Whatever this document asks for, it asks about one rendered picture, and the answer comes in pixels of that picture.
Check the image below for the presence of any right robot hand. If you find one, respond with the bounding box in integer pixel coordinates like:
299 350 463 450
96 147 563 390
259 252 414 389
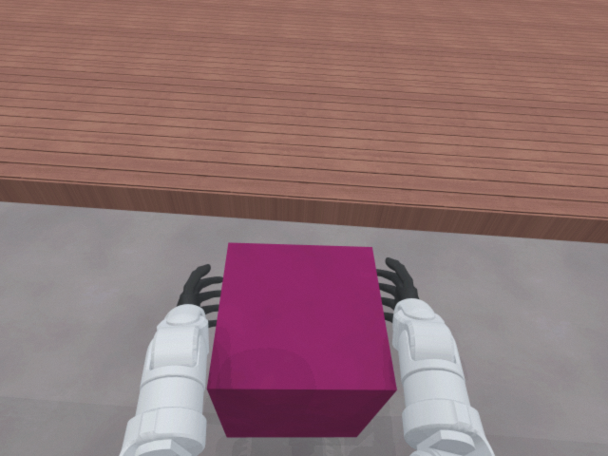
376 257 419 323

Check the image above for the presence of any carton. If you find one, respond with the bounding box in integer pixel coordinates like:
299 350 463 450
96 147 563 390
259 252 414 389
207 242 397 437

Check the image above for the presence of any robot left forearm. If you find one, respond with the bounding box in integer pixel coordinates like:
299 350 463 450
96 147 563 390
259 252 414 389
119 304 209 456

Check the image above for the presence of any left robot hand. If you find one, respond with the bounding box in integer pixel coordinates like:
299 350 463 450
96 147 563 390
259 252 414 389
177 264 223 328

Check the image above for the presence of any robot right forearm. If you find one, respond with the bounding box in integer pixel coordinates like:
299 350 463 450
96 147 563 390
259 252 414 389
392 298 495 456

